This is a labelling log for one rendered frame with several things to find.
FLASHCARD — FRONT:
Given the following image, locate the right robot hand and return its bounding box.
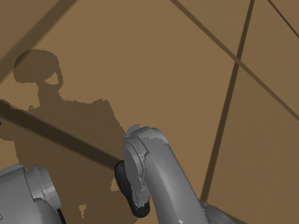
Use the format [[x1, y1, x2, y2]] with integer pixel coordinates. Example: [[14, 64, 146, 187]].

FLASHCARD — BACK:
[[199, 201, 236, 224]]

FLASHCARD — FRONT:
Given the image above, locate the right robot foot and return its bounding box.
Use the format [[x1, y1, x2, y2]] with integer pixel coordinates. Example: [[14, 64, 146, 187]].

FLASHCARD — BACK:
[[114, 160, 150, 218]]

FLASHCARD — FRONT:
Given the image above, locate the left robot foot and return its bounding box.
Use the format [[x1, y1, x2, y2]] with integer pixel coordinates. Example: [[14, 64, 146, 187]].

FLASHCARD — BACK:
[[57, 208, 66, 224]]

